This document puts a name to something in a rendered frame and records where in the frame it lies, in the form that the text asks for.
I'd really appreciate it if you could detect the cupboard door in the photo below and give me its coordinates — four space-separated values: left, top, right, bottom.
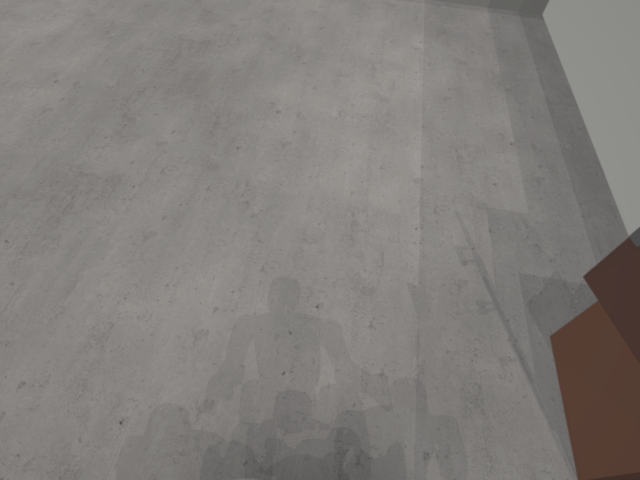
583 238 640 364

